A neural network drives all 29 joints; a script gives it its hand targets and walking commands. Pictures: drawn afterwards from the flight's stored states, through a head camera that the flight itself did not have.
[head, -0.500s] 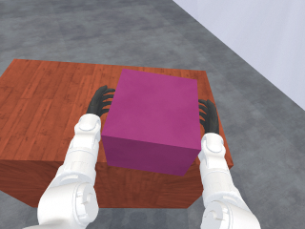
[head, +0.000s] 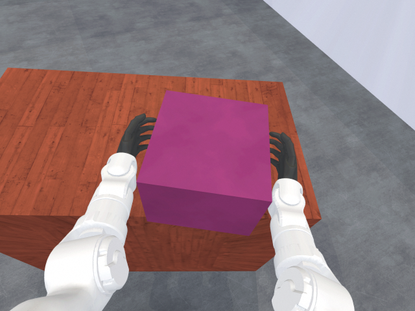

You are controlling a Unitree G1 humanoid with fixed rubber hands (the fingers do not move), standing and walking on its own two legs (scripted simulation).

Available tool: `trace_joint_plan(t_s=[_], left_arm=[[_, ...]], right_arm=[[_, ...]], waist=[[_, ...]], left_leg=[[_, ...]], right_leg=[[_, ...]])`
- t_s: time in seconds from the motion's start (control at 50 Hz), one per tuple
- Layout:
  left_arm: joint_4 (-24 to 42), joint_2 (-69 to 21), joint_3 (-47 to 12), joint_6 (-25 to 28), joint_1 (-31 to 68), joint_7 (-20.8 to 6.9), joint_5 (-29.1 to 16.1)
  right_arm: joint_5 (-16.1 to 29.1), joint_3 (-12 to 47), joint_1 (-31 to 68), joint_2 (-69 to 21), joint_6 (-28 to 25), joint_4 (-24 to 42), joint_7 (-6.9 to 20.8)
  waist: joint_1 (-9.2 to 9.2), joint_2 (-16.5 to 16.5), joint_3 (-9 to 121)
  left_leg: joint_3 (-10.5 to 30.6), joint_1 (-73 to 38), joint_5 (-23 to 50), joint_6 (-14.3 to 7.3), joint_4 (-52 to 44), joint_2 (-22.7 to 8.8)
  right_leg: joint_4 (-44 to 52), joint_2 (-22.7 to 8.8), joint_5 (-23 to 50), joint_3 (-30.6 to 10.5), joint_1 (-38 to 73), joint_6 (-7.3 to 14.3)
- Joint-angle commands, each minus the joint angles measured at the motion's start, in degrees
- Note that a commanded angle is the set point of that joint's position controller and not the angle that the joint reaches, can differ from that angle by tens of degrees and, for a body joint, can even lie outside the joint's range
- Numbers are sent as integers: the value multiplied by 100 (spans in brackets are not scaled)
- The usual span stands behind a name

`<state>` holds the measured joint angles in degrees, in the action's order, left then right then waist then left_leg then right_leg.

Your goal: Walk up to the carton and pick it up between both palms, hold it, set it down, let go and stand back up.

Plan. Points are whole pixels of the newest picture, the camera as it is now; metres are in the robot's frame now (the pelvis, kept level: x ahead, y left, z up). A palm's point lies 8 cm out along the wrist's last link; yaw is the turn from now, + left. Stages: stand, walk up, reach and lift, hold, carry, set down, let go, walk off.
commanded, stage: set down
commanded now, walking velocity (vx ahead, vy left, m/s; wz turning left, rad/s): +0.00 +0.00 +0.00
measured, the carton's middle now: (207, 162) +0.43 -0.01 +0.00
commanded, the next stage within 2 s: none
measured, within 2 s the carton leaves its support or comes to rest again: rests again in 0.32 s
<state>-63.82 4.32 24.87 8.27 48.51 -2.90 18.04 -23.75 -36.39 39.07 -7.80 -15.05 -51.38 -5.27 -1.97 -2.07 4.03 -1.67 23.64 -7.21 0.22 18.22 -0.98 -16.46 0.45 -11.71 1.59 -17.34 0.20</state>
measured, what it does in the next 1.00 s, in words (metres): stands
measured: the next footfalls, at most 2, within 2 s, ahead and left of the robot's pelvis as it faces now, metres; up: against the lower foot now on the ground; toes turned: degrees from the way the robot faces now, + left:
none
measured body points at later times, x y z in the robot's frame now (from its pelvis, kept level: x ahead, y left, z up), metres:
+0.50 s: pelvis -0.02 +0.00 +0.00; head +0.08 +0.02 +0.44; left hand +0.44 +0.15 +0.02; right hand +0.39 -0.17 +0.03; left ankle +0.00 +0.12 -0.75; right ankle -0.06 -0.11 -0.75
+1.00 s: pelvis -0.02 +0.01 +0.00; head +0.08 +0.03 +0.43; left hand +0.43 +0.15 +0.02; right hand +0.38 -0.17 +0.02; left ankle +0.00 +0.12 -0.75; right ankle -0.06 -0.11 -0.75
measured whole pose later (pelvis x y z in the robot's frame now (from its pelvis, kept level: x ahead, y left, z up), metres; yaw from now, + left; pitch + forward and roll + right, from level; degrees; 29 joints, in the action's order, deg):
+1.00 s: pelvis -0.02 +0.01 +0.00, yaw -1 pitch +16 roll -1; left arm -68.2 3.7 30.2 13.0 52.4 -1.9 23.6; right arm -30.4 -44.5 41.9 -8.7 -17.4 -50.7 -2.2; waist -2.2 -1.6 4.5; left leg -2.1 30.6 -5.2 -0.7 19.3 -1.0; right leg -17.4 0.4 -9.5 1.3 -24.3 -0.4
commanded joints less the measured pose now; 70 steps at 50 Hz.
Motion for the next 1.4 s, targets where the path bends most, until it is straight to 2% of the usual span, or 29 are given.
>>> trace_joint_plan(t_s=[0.0, 0.28, 0.42, 0.74, 0.94, 1.38], left_arm=[[256, -3078, -1228, 460, 3445, -432, 85], [-172, -2971, -1047, 806, 3686, -352, 183], [-306, -2867, -849, 826, 3714, -362, 288], [-261, -2808, -540, 714, 3524, -285, 591], [-271, -2730, -368, 685, 3330, -290, 740], [-309, -2540, -64, 651, 3049, -319, 995]], right_arm=[[-350, 2034, 3448, -2944, -401, -28, 779], [-567, 1763, 3515, -2917, -498, -234, 847], [-676, 1541, 3498, -2864, -439, -270, 877], [-894, 1078, 3338, -2715, -362, -279, 981], [-1001, 960, 3180, -2702, -333, -262, 999], [-1145, 698, 2916, -2639, -233, -232, 1023]], waist=[[32, 495, 3892], [-7, 511, 4203], [-30, 493, 4059], [-33, 580, 3770], [-52, 456, 3565], [-98, 415, 3248]], left_leg=[[-342, -2212, 3078, 173, 528, -104], [-337, -1953, 2744, 170, 528, -119], [-358, -1804, 2354, 151, 421, -104], [-347, -2252, 2386, 198, 488, -177], [-339, -2109, 2202, 131, 459, -160], [-313, -2021, 1907, 42, 479, -145]], right_leg=[[-457, -93, 4217, 389, 1100, -335], [-456, -94, 3835, 375, 880, -303], [-406, -97, 3489, 363, 882, -294], [-189, -25, 2517, 467, 188, -193], [-206, -41, 2391, 452, 124, -224], [-238, -55, 1978, 441, -230, -258]])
